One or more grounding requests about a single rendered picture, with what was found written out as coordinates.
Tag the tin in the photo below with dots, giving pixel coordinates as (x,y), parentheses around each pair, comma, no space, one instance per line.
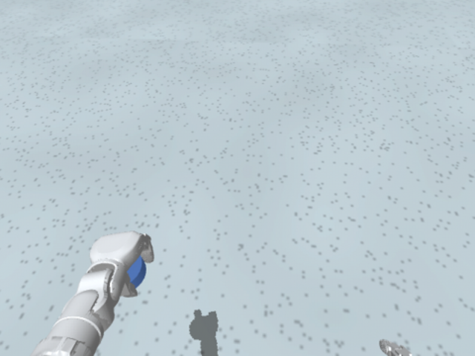
(137,272)

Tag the left robot arm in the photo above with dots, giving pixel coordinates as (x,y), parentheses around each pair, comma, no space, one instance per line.
(88,314)

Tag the left robot hand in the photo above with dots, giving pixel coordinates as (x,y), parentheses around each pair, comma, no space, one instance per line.
(124,247)

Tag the right robot hand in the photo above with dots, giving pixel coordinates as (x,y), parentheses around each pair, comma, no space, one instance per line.
(391,349)

